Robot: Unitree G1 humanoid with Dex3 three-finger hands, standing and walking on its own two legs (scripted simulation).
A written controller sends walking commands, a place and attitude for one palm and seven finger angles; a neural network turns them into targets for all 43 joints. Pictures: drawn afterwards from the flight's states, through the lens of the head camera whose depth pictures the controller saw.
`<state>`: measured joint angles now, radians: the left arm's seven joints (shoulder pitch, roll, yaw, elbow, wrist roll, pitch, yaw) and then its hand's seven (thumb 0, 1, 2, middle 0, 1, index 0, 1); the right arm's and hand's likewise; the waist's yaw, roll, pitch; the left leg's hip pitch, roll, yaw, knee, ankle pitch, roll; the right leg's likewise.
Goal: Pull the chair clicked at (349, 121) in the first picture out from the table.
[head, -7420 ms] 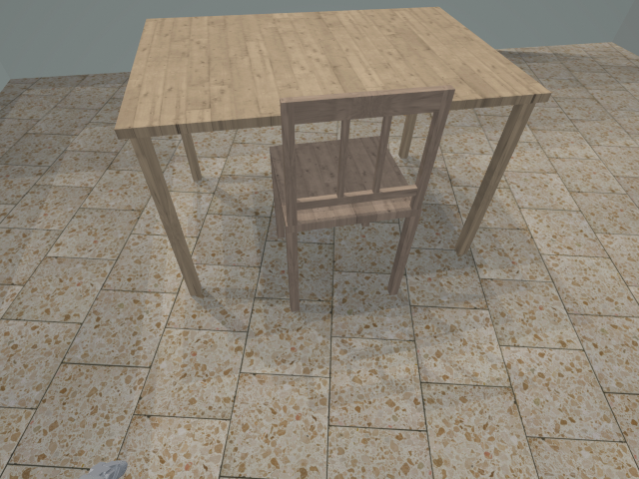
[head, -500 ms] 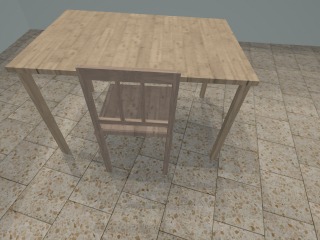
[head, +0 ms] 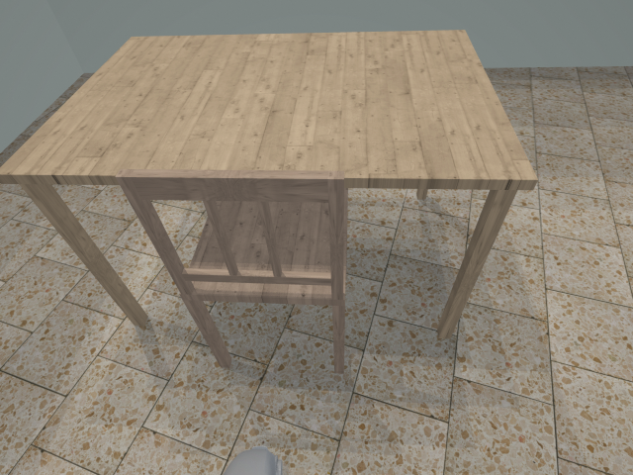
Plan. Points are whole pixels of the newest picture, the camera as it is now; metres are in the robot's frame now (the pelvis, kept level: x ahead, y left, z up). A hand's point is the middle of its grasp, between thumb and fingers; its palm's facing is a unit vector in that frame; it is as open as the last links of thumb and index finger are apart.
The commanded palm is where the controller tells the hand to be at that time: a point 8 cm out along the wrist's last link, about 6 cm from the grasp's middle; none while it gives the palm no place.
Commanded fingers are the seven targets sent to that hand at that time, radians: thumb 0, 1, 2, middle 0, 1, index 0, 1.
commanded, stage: take the last steps up to it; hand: left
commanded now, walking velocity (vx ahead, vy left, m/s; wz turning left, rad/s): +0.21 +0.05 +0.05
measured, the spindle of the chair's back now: (222, 238) +0.58 +0.24 -0.12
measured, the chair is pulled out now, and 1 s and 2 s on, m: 0.00 0.00 0.00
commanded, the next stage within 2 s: come to a stop and stand still in 0.14 s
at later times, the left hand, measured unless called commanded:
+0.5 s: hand out of the picture +0.16 +0.24 -0.19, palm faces +0.09 -0.98 -0.18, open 7.4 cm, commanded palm none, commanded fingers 0.00 0.90 0.90 -0.20 -0.30 -0.20 -0.30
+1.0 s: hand (219, 459) +0.18 +0.17 -0.15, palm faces +0.00 -0.95 -0.31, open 7.3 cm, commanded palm none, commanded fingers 0.00 0.90 0.90 -0.20 -0.30 -0.20 -0.30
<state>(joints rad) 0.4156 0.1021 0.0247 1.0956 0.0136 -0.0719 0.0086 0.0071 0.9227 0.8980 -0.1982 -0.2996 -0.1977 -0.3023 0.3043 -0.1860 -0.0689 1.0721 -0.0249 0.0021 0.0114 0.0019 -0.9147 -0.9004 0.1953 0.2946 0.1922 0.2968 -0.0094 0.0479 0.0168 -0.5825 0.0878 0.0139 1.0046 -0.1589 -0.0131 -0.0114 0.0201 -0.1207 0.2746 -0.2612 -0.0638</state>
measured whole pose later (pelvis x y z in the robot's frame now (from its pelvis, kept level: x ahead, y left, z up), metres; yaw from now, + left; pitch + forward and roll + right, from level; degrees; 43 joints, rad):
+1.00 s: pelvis +0.12 -0.02 +0.00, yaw -1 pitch +0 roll +4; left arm 0.23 0.13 0.02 1.01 0.01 0.01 0.04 0.01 0.92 0.90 -0.20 -0.30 -0.20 -0.30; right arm 0.27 -0.20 -0.08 1.05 -0.01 0.08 -0.01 0.00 -0.91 -0.90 0.20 0.29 0.19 0.30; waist -0.02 0.06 0.04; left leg -0.39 0.00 0.00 1.01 -0.42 -0.06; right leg -0.20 -0.04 -0.02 0.48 -0.29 -0.04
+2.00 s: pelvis +0.12 +0.02 +0.00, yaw -1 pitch -1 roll +0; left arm 0.25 0.14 0.01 1.14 0.00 -0.01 0.04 0.02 0.94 0.90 -0.20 -0.30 -0.20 -0.30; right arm 0.31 -0.10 0.00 1.16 0.00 -0.01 -0.05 0.00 -0.91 -0.90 0.20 0.30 0.20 0.30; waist -0.01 0.02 0.03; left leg -0.09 0.01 0.00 0.38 -0.27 -0.02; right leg -0.14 0.02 -0.03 0.42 -0.27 -0.03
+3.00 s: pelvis +0.08 +0.07 -0.01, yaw -1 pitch -2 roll +0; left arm 0.30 0.18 -0.01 1.09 0.01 -0.01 0.04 0.01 0.91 0.90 -0.20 -0.30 -0.20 -0.30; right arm 0.27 -0.15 -0.01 1.13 -0.01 -0.01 -0.01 0.00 -0.92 -0.90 0.20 0.30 0.20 0.30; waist 0.00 -0.02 0.05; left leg -0.16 -0.05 0.03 0.46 -0.27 0.05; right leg -0.20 -0.04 0.00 0.47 -0.23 0.03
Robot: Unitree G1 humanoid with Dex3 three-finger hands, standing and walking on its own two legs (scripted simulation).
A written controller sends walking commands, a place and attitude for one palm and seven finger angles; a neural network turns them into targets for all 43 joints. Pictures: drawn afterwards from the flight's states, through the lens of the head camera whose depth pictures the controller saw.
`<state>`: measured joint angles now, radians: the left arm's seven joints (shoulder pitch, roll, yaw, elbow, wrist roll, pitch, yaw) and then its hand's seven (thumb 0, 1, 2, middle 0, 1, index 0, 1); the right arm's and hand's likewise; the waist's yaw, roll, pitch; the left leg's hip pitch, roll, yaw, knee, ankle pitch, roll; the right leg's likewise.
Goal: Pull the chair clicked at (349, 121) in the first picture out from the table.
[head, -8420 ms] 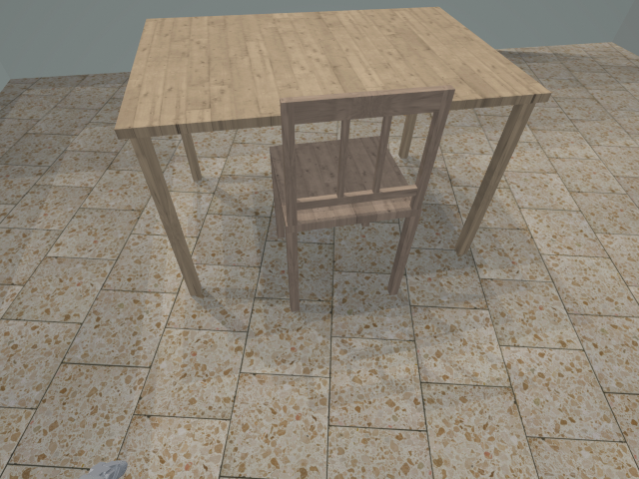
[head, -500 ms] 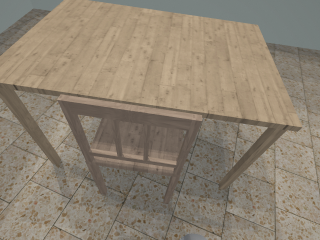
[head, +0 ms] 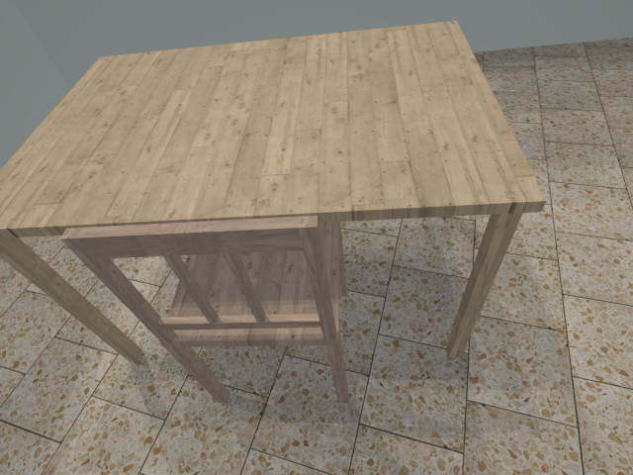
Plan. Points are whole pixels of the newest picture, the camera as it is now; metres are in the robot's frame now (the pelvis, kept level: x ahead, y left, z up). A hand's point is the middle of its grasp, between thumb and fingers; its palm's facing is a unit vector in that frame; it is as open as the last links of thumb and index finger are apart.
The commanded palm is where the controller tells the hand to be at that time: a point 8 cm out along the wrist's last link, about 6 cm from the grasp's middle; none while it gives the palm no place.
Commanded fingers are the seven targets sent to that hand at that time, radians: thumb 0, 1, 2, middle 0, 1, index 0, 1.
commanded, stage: come to a stop and stand still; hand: left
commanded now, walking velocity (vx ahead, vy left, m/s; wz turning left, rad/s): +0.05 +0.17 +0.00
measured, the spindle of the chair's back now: (193, 289) +0.45 +0.28 -0.12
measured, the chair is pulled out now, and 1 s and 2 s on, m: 0.00 0.00 0.00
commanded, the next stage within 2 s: look again from close up in 1.08 s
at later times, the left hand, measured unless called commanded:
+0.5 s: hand out of the picture -0.07 +0.24 -0.19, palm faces +0.09 -0.98 -0.18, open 7.4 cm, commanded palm none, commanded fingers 0.00 0.90 0.90 -0.20 -0.30 -0.20 -0.30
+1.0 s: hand out of the picture +0.00 +0.22 -0.17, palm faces +0.05 -0.97 -0.22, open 7.3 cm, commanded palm none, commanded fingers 0.00 0.90 0.90 -0.20 -0.30 -0.20 -0.30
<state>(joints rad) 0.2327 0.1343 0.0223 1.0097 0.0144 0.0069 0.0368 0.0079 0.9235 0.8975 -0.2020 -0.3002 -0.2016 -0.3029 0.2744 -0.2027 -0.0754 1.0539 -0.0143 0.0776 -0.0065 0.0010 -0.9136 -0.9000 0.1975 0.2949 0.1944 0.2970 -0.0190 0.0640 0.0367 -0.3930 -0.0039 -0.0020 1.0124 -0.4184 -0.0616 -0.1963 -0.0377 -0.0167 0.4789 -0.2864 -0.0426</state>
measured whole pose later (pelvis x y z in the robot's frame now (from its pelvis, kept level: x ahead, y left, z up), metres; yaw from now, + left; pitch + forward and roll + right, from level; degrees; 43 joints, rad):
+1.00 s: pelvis +0.00 +0.05 +0.00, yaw +1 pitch -1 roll +0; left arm 0.25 0.14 0.01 1.14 0.00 -0.01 0.04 0.02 0.94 0.90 -0.20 -0.30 -0.20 -0.30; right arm 0.31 -0.10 0.00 1.16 0.00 -0.01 -0.05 0.00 -0.91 -0.90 0.20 0.30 0.20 0.30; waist -0.01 0.02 0.03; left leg -0.09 0.01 0.00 0.38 -0.27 -0.02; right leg -0.14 0.02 -0.03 0.42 -0.27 -0.03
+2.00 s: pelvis -0.04 +0.09 -0.01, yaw +0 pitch -2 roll +0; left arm 0.30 0.18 -0.01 1.09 0.01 -0.01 0.04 0.01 0.91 0.90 -0.20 -0.30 -0.20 -0.30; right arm 0.27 -0.15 -0.01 1.13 -0.01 -0.01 -0.01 0.00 -0.92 -0.90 0.20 0.30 0.20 0.30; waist 0.00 -0.02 0.05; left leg -0.16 -0.05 0.03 0.46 -0.27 0.05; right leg -0.20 -0.04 0.00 0.47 -0.23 0.03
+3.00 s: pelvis +0.03 +0.09 -0.02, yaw -1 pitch +0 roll -1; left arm 0.36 0.11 0.02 1.12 0.01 -0.02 0.04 0.01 0.91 0.90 -0.20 -0.30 -0.20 -0.30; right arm 0.30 -0.12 -0.01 1.14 0.00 -0.04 -0.05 0.00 -0.91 -0.90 0.20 0.29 0.19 0.30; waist 0.00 0.00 0.05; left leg -0.12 -0.02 0.04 0.55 -0.41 0.04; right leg -0.20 -0.02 -0.01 0.62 -0.36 0.01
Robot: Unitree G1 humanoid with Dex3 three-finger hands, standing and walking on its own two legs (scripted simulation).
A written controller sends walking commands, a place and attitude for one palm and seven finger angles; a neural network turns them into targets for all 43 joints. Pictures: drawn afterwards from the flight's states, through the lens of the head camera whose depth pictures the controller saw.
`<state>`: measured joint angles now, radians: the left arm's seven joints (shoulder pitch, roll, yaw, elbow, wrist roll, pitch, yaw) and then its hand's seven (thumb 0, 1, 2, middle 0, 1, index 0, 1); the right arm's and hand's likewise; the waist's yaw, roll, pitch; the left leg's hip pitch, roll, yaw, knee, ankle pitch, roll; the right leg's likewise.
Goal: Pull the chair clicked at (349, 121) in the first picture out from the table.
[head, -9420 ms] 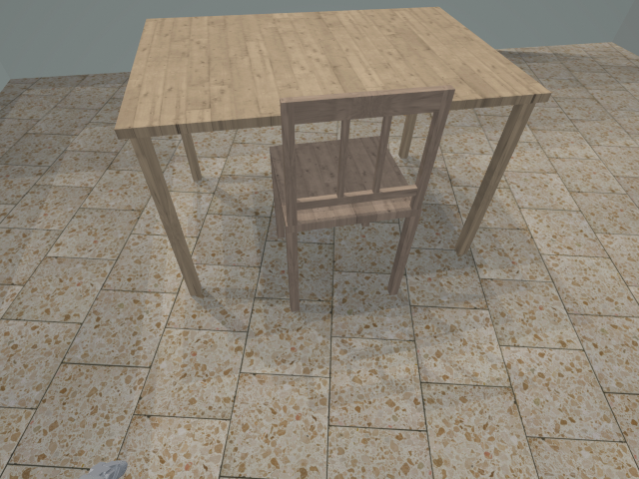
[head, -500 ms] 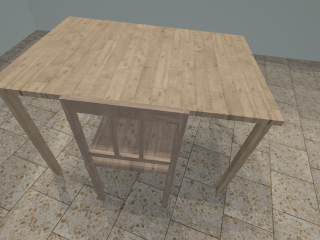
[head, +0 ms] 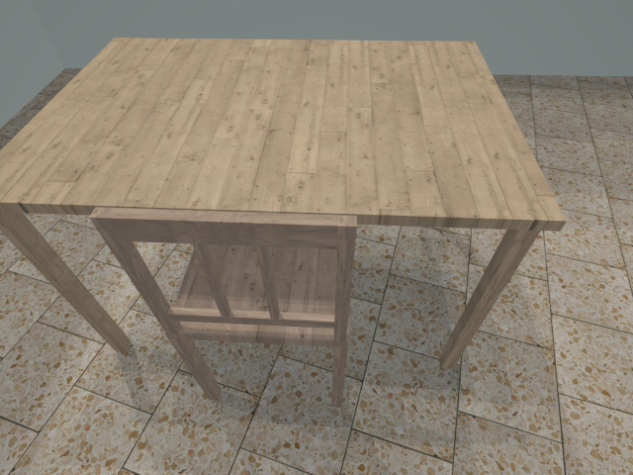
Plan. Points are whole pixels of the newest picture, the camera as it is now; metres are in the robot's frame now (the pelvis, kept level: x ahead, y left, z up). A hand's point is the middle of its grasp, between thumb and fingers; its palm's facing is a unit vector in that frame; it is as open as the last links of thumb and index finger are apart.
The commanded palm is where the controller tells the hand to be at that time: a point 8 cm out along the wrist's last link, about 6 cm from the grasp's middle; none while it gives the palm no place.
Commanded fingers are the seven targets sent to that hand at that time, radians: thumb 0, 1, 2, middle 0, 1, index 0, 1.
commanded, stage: come to a stop and stand still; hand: left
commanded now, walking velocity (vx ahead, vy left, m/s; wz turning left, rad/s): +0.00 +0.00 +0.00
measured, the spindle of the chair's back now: (213, 280) +0.46 +0.22 -0.12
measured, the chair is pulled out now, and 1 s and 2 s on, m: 0.00 0.00 0.00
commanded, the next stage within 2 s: look again from close up in 0.08 s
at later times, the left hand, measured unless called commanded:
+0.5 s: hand out of the picture +0.00 +0.18 -0.18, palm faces +0.04 -0.98 -0.21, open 7.4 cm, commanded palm none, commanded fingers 0.00 0.90 0.90 -0.20 -0.30 -0.20 -0.30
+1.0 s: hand out of the picture -0.04 +0.22 -0.18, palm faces +0.00 -0.98 -0.20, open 7.4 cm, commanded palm none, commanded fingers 0.00 0.90 0.90 -0.20 -0.30 -0.20 -0.30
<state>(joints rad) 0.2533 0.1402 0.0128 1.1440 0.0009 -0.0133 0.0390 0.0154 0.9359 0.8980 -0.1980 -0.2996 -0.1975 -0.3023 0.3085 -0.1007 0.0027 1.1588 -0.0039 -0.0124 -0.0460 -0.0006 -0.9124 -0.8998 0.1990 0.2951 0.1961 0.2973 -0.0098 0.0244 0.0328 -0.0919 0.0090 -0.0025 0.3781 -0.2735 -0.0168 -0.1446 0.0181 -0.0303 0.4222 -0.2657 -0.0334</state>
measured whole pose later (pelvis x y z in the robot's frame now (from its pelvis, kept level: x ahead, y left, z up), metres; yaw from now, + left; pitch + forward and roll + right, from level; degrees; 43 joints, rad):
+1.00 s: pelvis -0.04 +0.05 +0.00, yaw -1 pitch -2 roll +0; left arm 0.30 0.18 -0.01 1.09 0.01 -0.01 0.04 0.01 0.91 0.90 -0.20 -0.30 -0.20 -0.30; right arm 0.27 -0.15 -0.01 1.13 -0.01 -0.01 -0.01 0.00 -0.92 -0.90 0.20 0.30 0.20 0.30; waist 0.00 -0.02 0.05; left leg -0.16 -0.05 0.03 0.46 -0.27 0.05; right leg -0.20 -0.04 0.00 0.47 -0.23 0.03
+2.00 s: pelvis +0.03 +0.04 -0.01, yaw -1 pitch +0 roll -1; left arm 0.36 0.11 0.02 1.12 0.01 -0.02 0.04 0.01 0.91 0.90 -0.20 -0.30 -0.20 -0.30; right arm 0.30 -0.12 -0.01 1.14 0.00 -0.04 -0.05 0.00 -0.91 -0.90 0.20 0.29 0.19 0.30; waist 0.00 0.00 0.05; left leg -0.12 -0.02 0.04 0.55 -0.41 0.04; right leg -0.20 -0.02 -0.01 0.62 -0.36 0.01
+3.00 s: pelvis +0.01 +0.08 +0.00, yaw -2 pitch -1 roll +0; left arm 0.35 0.17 -0.01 1.00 0.02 0.02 0.02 0.01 0.91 0.90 -0.20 -0.30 -0.20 -0.30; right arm 0.34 -0.18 0.00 1.00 -0.01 0.00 -0.01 0.00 -0.92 -0.90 0.20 0.30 0.20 0.30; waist 0.00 -0.01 0.01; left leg -0.19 -0.07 0.05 0.44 -0.24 0.07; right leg -0.26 -0.02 0.03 0.48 -0.20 0.02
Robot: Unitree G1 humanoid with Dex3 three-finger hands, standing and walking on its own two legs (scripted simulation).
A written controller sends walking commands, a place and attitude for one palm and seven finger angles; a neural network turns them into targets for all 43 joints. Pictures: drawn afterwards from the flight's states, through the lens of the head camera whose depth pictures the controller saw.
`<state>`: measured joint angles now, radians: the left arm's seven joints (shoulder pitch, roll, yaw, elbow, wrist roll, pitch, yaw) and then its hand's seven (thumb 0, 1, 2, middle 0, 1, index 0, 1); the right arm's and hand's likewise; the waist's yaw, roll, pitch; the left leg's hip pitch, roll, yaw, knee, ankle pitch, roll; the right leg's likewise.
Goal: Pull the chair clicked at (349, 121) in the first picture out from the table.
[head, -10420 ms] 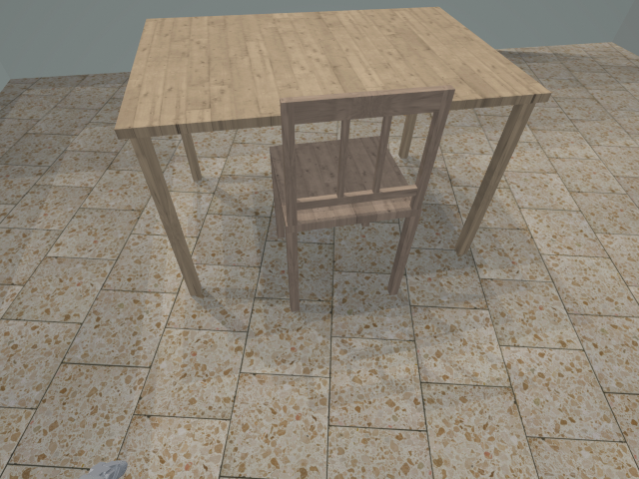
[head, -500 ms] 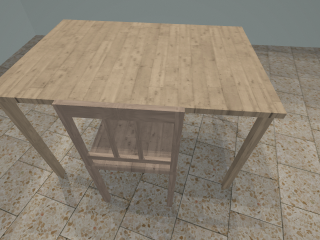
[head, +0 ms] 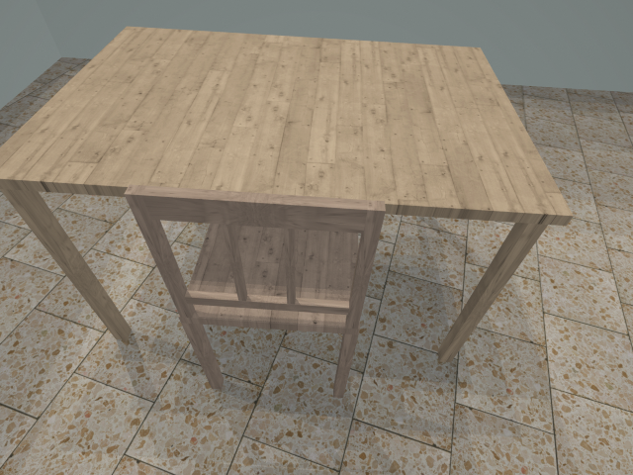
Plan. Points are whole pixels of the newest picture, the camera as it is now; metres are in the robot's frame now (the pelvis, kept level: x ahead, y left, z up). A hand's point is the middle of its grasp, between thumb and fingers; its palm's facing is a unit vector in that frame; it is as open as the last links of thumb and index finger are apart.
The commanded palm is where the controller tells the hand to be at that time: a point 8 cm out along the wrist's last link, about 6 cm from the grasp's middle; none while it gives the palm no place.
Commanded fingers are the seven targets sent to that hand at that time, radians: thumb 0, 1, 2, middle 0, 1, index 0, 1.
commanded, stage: look again from close up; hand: left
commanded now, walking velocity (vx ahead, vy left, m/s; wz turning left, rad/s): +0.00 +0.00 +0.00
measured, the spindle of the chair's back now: (236, 263) +0.50 +0.18 -0.11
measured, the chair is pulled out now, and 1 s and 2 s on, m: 0.00 0.00 0.00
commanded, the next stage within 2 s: shuffle to correct the standing spot in 0.40 s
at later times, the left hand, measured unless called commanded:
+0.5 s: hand out of the picture -0.02 +0.16 -0.18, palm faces +0.02 -0.99 -0.17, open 7.4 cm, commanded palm none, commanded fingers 0.00 0.90 0.90 -0.20 -0.30 -0.20 -0.30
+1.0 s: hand out of the picture +0.03 +0.15 -0.19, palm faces +0.06 -0.99 -0.16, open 7.4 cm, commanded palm none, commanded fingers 0.00 0.90 0.90 -0.20 -0.30 -0.20 -0.30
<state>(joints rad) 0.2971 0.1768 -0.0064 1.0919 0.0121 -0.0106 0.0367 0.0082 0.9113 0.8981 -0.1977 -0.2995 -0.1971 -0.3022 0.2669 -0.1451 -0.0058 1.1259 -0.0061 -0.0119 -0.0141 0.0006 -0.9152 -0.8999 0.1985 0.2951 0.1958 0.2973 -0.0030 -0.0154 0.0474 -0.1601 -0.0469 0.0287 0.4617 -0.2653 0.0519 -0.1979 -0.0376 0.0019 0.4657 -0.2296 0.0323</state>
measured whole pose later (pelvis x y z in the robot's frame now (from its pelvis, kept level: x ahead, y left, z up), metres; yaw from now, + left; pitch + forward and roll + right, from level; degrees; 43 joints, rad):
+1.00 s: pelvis +0.07 -0.01 -0.01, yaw -1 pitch +0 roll -1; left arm 0.36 0.11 0.02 1.12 0.01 -0.02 0.04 0.01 0.91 0.90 -0.20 -0.30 -0.20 -0.30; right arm 0.30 -0.12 -0.01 1.14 0.00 -0.04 -0.05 0.00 -0.91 -0.90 0.20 0.29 0.19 0.30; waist 0.00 0.00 0.05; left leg -0.12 -0.02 0.04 0.55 -0.41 0.04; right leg -0.20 -0.02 -0.01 0.62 -0.36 0.01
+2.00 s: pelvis +0.04 +0.04 +0.00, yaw -2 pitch -1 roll +0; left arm 0.35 0.17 -0.01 1.00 0.02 0.02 0.02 0.01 0.91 0.90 -0.20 -0.30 -0.20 -0.30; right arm 0.34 -0.18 0.00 1.00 -0.01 0.00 -0.01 0.00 -0.92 -0.90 0.20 0.30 0.20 0.30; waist 0.00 -0.01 0.01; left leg -0.19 -0.07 0.05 0.44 -0.24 0.07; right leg -0.26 -0.02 0.03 0.48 -0.20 0.02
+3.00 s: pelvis +0.06 -0.02 +0.00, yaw -1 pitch -2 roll +1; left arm 0.33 0.14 -0.03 1.10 0.00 -0.03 0.03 0.01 0.91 0.90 -0.20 -0.30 -0.20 -0.30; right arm 0.32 -0.13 0.02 1.14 0.00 -0.02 -0.03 0.00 -0.91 -0.90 0.20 0.29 0.19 0.30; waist 0.00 -0.01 0.01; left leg -0.11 0.00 0.00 0.39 -0.25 -0.01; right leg -0.18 0.05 -0.02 0.42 -0.21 -0.06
